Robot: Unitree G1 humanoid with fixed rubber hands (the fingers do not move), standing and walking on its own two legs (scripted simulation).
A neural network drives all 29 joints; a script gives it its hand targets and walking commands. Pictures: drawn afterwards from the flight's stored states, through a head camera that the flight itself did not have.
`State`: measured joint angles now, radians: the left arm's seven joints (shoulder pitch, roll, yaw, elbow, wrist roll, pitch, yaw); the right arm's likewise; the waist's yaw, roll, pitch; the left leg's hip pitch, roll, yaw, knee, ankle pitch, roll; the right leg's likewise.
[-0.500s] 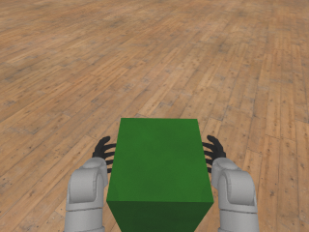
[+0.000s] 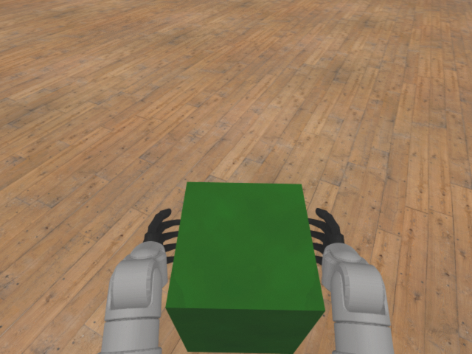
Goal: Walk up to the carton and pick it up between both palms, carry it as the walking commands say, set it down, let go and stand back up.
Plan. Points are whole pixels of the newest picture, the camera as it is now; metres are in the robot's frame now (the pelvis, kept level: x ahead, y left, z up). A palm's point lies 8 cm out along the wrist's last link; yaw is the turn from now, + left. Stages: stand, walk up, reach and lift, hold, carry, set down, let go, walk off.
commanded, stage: carry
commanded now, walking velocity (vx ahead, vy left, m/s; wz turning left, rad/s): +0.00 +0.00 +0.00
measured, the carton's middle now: (242, 271) +0.29 +0.00 -0.01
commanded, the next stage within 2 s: hold in 0.60 s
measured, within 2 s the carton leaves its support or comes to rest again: neither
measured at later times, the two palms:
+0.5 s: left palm (152, 247) +0.29 +0.15 +0.07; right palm (328, 247) +0.29 -0.14 +0.07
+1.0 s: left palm (151, 256) +0.27 +0.14 +0.07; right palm (329, 238) +0.30 -0.14 +0.09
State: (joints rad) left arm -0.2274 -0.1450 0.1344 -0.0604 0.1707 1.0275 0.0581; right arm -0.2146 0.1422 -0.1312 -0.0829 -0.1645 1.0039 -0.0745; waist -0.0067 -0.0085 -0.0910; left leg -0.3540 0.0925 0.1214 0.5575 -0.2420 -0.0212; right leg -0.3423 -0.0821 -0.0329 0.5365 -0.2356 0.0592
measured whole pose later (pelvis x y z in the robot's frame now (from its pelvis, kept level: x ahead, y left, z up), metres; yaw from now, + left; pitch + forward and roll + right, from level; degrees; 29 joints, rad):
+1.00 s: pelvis -0.01 -0.03 +0.01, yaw +7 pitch -7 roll +0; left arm -0.36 -0.18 0.28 0.33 0.35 0.73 -0.02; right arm -0.36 0.18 -0.29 0.29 -0.34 0.73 0.02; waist -0.03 -0.03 -0.01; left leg -0.12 0.02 -0.09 0.36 -0.13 -0.04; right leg -0.07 -0.02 0.08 0.38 -0.19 0.04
